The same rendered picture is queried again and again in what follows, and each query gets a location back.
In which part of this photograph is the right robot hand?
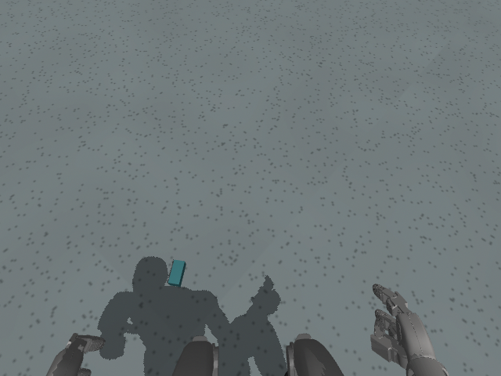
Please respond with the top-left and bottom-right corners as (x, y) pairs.
(370, 284), (436, 370)

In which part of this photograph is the left robot hand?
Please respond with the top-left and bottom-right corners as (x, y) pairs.
(46, 333), (105, 376)

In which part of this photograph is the right robot arm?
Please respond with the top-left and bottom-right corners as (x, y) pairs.
(406, 357), (449, 376)

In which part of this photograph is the small box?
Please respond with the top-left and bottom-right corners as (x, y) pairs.
(168, 260), (186, 287)

